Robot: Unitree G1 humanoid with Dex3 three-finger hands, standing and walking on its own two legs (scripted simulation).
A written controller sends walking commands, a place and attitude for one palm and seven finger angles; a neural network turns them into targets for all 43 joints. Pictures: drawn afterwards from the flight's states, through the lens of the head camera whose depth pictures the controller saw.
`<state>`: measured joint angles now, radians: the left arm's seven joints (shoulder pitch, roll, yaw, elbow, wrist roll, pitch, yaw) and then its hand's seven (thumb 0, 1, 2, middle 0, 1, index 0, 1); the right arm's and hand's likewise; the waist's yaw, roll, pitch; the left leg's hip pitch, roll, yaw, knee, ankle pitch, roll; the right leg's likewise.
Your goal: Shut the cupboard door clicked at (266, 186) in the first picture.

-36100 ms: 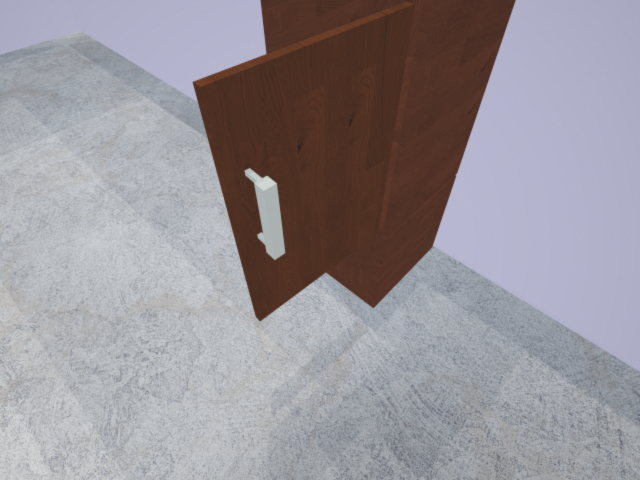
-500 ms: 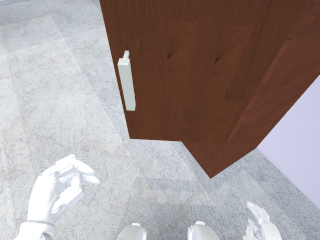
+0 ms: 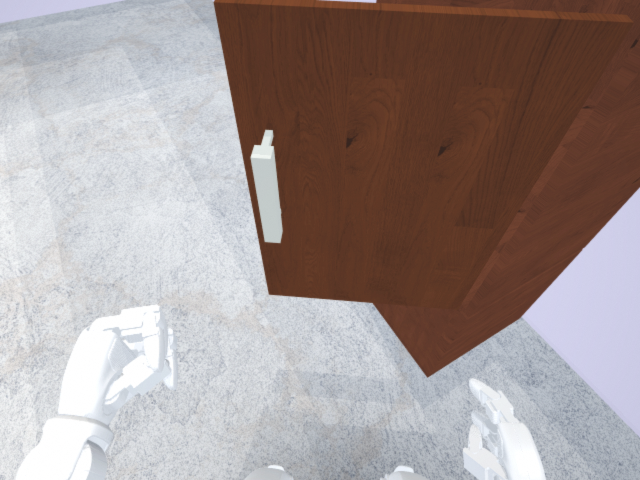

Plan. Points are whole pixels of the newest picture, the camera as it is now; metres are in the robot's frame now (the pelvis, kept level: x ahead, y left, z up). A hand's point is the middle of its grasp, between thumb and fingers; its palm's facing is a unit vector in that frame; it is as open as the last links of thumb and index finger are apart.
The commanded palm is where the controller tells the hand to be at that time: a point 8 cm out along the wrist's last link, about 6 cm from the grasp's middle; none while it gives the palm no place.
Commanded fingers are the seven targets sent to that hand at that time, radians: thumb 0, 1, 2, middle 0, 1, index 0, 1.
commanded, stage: raise the hand and make a fist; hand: left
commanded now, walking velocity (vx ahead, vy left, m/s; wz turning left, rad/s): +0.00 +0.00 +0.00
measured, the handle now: (271, 189) +0.49 +0.12 +0.07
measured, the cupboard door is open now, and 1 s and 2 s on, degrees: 55 55 55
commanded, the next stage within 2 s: bring the fist close to the handle in 0.46 s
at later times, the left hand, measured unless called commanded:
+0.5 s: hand (177, 363) +0.22 +0.17 +0.08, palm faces -0.01 -1.00 -0.06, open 3.1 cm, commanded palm +0.20 +0.23 +0.08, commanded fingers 0.00 0.90 0.90 -1.30 -1.50 -1.30 -1.50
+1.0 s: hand (224, 301) +0.29 +0.14 +0.09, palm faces -0.04 -1.00 -0.02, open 3.1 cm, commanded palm +0.27 +0.19 +0.08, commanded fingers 0.00 0.90 0.90 -1.30 -1.50 -1.30 -1.50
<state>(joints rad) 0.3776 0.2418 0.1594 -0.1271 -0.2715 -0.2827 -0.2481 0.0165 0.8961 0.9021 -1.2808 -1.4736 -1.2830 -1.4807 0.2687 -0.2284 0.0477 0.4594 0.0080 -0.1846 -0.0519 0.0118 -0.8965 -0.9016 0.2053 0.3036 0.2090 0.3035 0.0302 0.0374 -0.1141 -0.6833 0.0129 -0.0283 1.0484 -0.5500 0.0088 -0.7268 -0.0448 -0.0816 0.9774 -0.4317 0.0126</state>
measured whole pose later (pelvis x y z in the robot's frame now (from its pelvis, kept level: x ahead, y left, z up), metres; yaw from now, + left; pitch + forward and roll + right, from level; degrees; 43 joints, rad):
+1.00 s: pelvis -0.01 -0.01 +0.01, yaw -1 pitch +10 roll +0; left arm 0.01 0.20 0.12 0.16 -0.23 -0.25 -0.18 0.02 0.90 0.90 -1.30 -1.50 -1.30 -1.50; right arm 0.28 -0.25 0.03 0.54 0.02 -0.18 -0.05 0.01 -0.90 -0.90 0.20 0.30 0.21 0.30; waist 0.00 0.03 -0.09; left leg -0.64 0.01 0.00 0.97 -0.49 -0.01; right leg -0.72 -0.04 -0.06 0.94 -0.39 0.00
